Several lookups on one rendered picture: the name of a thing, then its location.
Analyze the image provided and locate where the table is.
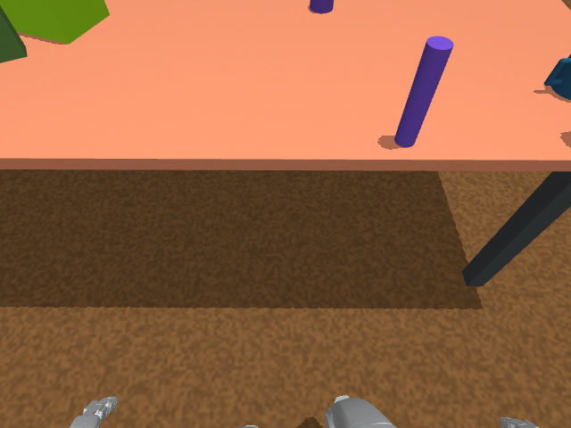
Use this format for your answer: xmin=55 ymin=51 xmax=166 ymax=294
xmin=0 ymin=0 xmax=571 ymax=286

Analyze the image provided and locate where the left robot hand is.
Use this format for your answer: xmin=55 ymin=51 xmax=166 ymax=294
xmin=69 ymin=396 xmax=118 ymax=428

